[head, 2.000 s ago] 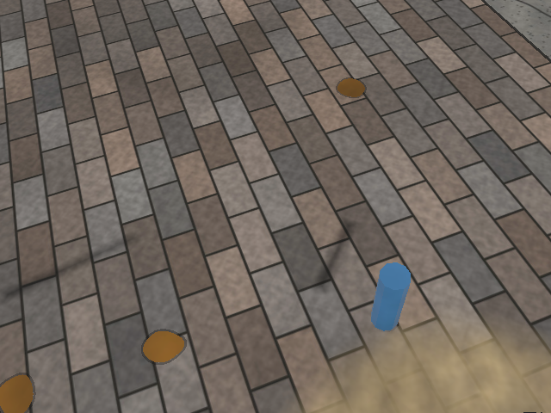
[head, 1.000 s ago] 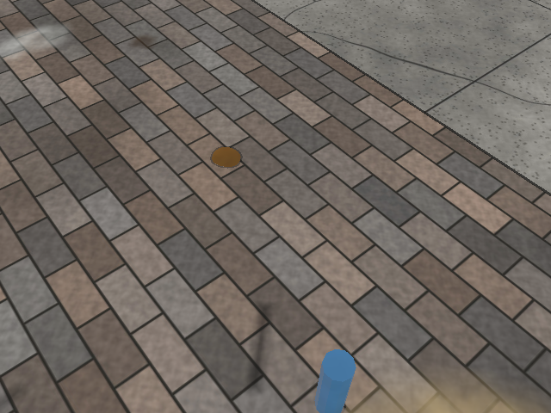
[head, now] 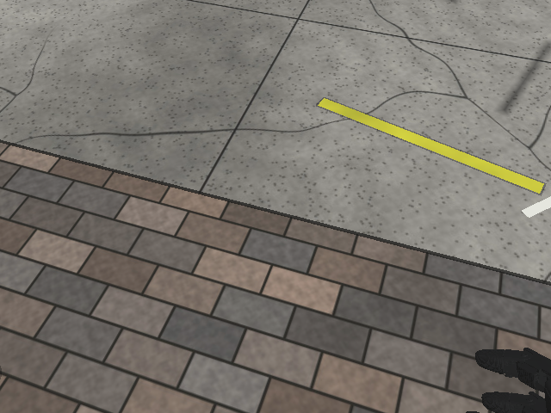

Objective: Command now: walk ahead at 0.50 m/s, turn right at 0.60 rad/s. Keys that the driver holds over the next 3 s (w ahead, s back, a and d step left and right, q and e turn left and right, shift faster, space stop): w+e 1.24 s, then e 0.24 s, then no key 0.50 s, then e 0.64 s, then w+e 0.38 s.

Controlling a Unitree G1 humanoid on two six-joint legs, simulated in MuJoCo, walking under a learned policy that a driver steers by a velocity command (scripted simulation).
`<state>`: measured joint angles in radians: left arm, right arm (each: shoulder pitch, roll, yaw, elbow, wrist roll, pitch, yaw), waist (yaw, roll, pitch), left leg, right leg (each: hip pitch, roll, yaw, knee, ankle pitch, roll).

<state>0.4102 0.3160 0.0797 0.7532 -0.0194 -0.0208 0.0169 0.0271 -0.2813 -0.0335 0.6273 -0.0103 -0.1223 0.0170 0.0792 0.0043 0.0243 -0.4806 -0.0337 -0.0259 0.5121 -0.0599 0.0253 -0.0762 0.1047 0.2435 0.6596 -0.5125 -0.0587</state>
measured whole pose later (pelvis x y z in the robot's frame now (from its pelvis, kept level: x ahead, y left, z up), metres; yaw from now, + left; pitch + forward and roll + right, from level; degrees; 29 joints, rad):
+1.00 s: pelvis +0.53 -0.14 +0.00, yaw -35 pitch +2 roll +0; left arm 0.40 0.31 0.08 0.75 -0.02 -0.02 0.02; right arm 0.03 -0.28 -0.04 0.65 0.00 -0.11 0.03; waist 0.08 0.02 0.02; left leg -0.47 -0.02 -0.04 0.49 -0.05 0.00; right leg -0.07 0.10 0.24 0.57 -0.49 -0.06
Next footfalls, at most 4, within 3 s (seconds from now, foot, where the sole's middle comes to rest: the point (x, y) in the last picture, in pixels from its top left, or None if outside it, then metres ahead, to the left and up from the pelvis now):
0.50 right None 0.38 -0.19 -0.76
0.98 left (367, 313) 0.73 -0.14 -0.76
1.48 right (507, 322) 0.73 -0.49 -0.76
1.90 left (438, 260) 0.91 -0.34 -0.76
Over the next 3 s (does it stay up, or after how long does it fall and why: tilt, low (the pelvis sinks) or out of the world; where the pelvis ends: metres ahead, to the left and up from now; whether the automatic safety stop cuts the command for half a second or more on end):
stays up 0.80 -0.44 0.03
